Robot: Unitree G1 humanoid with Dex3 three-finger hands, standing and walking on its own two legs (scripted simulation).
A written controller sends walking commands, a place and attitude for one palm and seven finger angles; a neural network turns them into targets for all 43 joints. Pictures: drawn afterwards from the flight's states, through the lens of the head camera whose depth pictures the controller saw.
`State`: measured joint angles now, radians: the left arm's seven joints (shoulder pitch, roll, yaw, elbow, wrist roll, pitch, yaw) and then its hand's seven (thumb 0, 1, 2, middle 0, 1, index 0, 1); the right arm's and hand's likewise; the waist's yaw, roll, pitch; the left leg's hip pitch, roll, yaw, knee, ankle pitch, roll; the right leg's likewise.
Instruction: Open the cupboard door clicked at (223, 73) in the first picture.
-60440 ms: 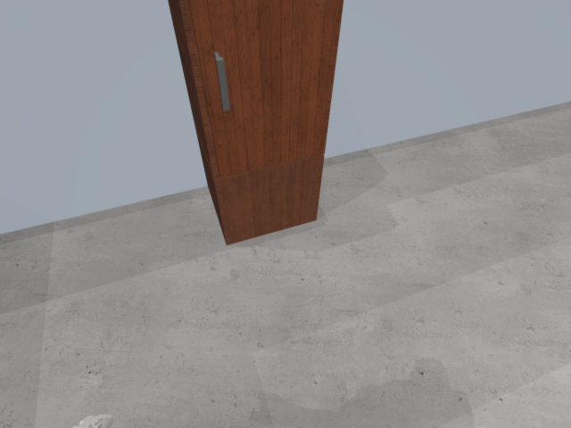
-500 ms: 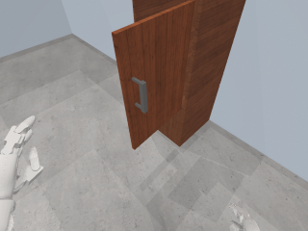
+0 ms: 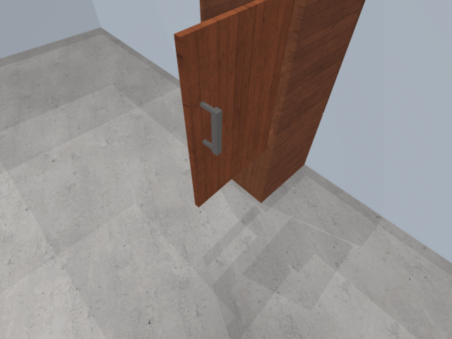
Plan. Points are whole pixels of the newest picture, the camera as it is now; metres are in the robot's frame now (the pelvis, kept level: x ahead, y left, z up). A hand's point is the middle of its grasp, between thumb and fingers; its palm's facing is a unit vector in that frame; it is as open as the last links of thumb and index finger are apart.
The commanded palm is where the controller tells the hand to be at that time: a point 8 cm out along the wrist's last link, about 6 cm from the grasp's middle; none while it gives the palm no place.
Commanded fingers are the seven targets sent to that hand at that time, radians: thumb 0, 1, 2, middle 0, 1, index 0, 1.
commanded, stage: let the arm hang, fingers relaxed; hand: left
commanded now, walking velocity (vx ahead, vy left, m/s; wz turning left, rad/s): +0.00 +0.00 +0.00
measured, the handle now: (211, 129) +0.59 +0.08 +0.00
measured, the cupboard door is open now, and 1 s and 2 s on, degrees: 93 93 93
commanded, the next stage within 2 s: look to check the result in 0.54 s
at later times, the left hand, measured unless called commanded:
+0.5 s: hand out of the picture -0.02 +0.16 -0.18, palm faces +0.02 -0.99 -0.16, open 7.3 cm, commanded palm none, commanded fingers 0.00 0.90 0.90 -0.20 -0.30 -0.20 -0.30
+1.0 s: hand out of the picture -0.01 +0.17 -0.18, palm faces +0.02 -0.98 -0.18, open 7.3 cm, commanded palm none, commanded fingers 0.00 0.90 0.90 -0.20 -0.30 -0.20 -0.30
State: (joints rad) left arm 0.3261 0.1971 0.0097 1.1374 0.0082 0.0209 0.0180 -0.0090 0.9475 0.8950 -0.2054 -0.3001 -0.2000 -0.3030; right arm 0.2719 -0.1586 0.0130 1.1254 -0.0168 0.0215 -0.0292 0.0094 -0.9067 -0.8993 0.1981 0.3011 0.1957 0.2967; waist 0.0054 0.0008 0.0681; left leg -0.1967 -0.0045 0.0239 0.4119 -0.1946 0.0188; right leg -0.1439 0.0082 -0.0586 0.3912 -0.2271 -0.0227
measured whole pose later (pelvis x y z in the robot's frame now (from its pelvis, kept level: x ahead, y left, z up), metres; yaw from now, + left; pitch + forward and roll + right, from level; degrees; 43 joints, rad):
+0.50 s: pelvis -0.01 +0.00 +0.00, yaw -1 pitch -2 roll +0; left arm 0.30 0.12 0.01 1.14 0.01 0.00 0.03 0.01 0.92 0.90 -0.20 -0.30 -0.20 -0.30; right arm 0.30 -0.11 0.00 1.15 -0.02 0.00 -0.03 0.01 -0.91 -0.90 0.20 0.30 0.20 0.30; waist -0.01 -0.01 0.03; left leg -0.20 -0.01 0.04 0.41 -0.18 0.03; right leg -0.17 0.00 -0.04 0.42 -0.23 -0.02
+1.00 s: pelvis +0.00 +0.00 +0.00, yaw -1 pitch -1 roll +0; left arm 0.28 0.14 0.01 1.14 0.01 0.00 0.03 0.00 0.91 0.90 -0.20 -0.30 -0.20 -0.30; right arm 0.26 -0.14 0.00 1.15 -0.02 0.00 -0.03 0.01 -0.91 -0.90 0.20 0.30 0.20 0.30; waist -0.01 0.00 0.05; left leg -0.18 -0.01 0.04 0.39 -0.19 0.02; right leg -0.15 0.00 -0.04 0.40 -0.23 -0.02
